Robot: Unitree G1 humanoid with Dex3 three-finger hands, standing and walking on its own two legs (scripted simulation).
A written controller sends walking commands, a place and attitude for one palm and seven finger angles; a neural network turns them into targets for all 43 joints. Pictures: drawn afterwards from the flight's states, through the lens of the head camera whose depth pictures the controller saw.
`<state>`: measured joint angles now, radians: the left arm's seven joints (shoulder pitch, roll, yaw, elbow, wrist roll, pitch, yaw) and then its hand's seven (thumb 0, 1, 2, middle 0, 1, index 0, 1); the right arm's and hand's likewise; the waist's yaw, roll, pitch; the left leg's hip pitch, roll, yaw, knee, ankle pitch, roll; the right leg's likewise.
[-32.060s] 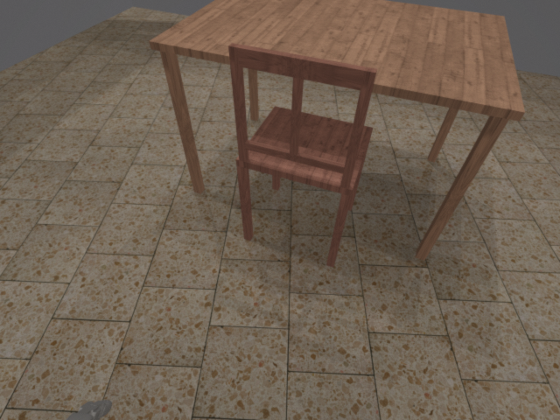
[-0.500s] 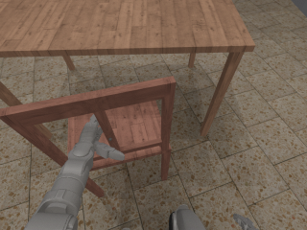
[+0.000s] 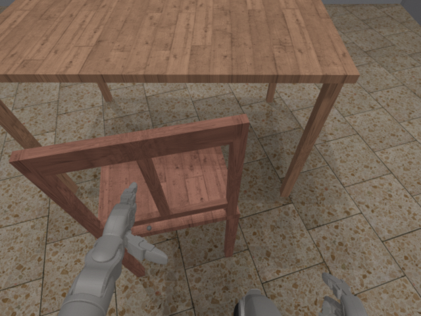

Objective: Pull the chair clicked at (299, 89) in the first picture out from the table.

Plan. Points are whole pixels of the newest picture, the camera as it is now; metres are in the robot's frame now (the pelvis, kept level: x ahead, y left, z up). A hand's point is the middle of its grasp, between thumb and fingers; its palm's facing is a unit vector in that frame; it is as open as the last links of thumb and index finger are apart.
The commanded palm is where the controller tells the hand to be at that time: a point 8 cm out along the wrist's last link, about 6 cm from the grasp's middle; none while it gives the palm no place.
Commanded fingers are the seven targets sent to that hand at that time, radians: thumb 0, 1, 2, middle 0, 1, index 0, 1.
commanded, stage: draw the fingers out of the gap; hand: left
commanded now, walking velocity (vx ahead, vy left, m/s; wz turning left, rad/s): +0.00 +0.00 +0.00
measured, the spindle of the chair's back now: (155, 188) +0.39 +0.13 -0.04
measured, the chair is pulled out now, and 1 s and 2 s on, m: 0.17 0.17 0.17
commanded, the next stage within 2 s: draw the hand back to the body in 0.38 s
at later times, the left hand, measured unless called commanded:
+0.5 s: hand (142, 269) +0.22 +0.13 -0.03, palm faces -0.09 -0.99 -0.13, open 17.5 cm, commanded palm +0.21 +0.18 +0.00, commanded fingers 0.00 -0.55 0.20 0.00 0.00 0.00 0.00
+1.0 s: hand (90, 258) +0.21 +0.18 +0.08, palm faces +0.02 -1.00 -0.10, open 17.4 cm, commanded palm +0.18 +0.24 +0.09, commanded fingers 0.00 -0.33 0.31 -0.03 -0.05 -0.03 -0.05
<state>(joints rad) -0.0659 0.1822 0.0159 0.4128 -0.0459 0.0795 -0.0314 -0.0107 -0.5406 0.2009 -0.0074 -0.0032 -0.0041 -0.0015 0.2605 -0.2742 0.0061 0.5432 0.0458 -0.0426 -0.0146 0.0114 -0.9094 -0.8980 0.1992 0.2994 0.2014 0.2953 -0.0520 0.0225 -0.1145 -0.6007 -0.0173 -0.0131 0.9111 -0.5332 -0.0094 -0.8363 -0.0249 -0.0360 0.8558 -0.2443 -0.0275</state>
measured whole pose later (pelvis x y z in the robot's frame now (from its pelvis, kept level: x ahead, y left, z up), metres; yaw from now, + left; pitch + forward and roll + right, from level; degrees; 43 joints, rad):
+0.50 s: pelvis +0.02 +0.02 -0.01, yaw +1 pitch +12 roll -1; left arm 0.39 0.17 -0.13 -0.08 0.00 0.19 0.02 -0.01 -0.54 0.20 -0.01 0.00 0.00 0.00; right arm 0.27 -0.24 0.04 0.43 0.03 -0.09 -0.03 0.01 -0.91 -0.90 0.20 0.30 0.20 0.30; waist -0.04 0.03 -0.14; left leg -0.58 -0.02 -0.05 0.97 -0.59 0.01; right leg -0.80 -0.04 -0.07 0.91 -0.31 -0.01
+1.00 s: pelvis +0.01 +0.02 -0.01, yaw +1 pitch +11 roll -1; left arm 0.55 0.25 0.06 -0.37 -0.21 -0.22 -0.10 -0.01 -0.53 0.21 -0.01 -0.01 -0.01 0.00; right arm 0.27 -0.22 0.04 0.48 0.05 -0.21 -0.04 0.01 -0.91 -0.90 0.20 0.30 0.20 0.30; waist -0.01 0.04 -0.13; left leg -0.61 -0.02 -0.05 1.03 -0.61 0.01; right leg -0.82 -0.03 -0.07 0.94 -0.31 -0.01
